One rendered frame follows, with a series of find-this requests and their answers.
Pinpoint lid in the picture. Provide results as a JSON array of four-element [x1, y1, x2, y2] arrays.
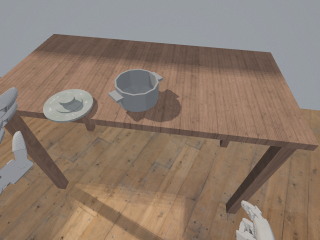
[[43, 89, 94, 123]]

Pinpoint robot left hand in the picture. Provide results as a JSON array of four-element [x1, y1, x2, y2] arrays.
[[0, 87, 33, 195]]

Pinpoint pot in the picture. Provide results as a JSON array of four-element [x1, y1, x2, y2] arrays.
[[108, 69, 163, 112]]

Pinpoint table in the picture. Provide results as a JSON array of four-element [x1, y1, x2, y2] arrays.
[[0, 34, 319, 214]]

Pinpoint robot right hand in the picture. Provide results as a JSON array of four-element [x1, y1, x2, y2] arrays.
[[236, 200, 275, 240]]

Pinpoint knob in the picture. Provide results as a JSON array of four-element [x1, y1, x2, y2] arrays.
[[58, 93, 76, 106]]

